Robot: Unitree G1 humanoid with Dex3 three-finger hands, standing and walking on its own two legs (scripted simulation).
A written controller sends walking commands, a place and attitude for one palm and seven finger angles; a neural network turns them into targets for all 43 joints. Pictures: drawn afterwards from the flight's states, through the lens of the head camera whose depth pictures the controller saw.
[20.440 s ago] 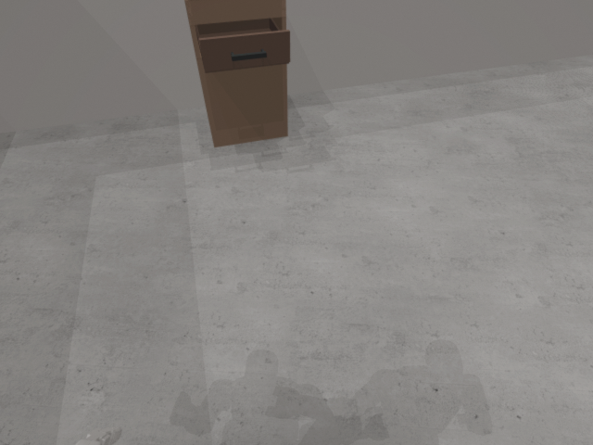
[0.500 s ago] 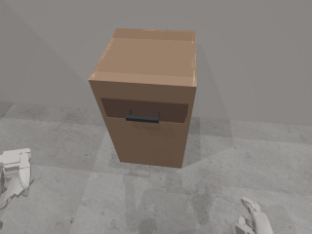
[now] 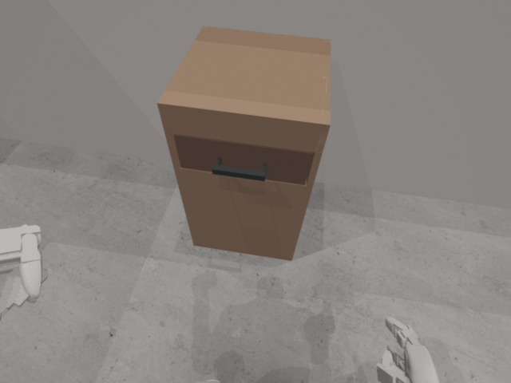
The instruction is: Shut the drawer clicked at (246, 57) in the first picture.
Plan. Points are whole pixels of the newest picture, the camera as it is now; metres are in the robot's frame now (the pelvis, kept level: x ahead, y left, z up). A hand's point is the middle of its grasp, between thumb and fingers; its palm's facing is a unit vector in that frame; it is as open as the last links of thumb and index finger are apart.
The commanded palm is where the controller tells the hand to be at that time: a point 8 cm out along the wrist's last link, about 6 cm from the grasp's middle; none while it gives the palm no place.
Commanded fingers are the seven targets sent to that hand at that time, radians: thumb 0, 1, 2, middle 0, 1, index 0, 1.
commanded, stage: step back with the hand held close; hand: left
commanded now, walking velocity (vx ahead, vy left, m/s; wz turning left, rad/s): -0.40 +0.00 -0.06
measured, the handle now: (240, 168) +0.68 +0.07 -0.18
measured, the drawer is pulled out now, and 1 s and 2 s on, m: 0.00 0.00 0.00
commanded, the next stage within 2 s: stop stepping back and stand still in 0.64 s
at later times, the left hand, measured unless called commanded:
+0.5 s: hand out of the picture +0.15 +0.25 +0.18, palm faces +0.34 -0.81 -0.48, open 3.2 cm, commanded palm +0.09 +0.28 +0.18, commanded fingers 0.00 0.90 0.90 -1.40 -1.60 -1.40 -1.60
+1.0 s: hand out of the picture +0.04 +0.20 +0.16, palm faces +0.29 -0.84 -0.46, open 3.2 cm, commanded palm -0.03 +0.24 +0.18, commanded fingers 0.00 0.90 0.90 -1.40 -1.60 -1.40 -1.60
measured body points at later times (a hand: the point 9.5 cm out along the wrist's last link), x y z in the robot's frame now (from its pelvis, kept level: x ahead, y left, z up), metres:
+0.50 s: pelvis -0.05 +0.00 +0.01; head -0.01 +0.03 +0.45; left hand +0.13 +0.29 +0.20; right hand +0.12 -0.23 -0.07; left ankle +0.03 +0.09 -0.73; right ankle -0.12 -0.13 -0.69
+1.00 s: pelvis -0.17 -0.03 +0.00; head -0.16 -0.02 +0.45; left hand +0.01 +0.24 +0.19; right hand -0.05 -0.30 -0.08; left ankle -0.12 +0.08 -0.73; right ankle -0.21 -0.12 -0.73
